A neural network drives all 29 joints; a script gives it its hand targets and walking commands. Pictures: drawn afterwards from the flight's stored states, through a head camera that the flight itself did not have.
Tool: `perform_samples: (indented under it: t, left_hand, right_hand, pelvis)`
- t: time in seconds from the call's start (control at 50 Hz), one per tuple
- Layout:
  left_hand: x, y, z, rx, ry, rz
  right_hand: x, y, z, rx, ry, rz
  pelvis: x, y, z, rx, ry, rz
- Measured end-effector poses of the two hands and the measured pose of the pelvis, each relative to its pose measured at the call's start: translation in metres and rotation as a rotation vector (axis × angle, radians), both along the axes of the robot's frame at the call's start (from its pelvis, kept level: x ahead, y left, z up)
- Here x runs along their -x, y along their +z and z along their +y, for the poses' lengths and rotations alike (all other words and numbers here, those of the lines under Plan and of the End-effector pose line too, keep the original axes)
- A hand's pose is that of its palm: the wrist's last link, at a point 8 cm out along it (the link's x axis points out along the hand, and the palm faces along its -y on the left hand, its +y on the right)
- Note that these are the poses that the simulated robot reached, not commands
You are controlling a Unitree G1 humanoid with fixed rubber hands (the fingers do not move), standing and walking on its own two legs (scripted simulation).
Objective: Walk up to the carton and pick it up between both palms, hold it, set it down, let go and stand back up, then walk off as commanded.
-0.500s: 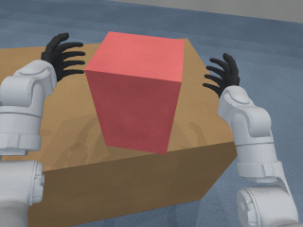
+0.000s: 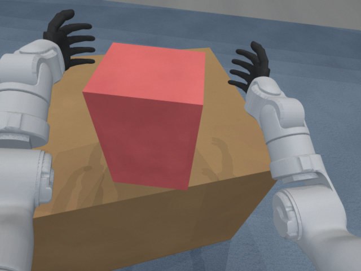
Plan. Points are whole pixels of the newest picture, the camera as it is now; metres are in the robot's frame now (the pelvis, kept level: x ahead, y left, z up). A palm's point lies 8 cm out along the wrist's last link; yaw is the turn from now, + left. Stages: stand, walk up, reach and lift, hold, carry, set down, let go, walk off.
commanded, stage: reach and lift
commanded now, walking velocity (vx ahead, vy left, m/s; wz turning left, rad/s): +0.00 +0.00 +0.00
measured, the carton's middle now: (154, 124) +0.44 +0.00 +0.09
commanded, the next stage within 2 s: none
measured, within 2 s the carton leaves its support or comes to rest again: neither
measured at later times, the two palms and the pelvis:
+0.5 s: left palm (74, 82) +0.49 +0.16 +0.19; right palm (239, 100) +0.40 -0.18 +0.17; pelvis +0.00 -0.01 +0.00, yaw +1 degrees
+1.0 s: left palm (87, 105) +0.48 +0.15 +0.12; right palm (233, 122) +0.39 -0.18 +0.11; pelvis +0.00 +0.00 -0.01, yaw +1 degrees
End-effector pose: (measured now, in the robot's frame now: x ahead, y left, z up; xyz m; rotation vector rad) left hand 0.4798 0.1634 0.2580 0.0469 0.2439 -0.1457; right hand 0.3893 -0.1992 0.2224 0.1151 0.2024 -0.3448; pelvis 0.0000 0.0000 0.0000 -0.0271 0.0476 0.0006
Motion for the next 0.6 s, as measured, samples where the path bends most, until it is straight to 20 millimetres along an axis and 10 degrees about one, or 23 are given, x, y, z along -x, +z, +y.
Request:
perform_samples:
  t: [0.24,0.6]
  left_hand:
    - [-0.013,-0.005,-0.002,0.021,0.029,0.015]
    - [-0.004,-0.1,-0.013,-0.008,0.034,0.08]
  right_hand:
    - [-0.015,0.0,0.006,0.009,-0.008,0.027]
    - [-0.007,-0.077,0.019,-0.012,-0.056,0.104]
  pelvis:
    - [-0.004,0.001,-0.006,0.0,0.006,0.015]
    - [0.002,-0.002,-0.007,0.006,0.017,0.068]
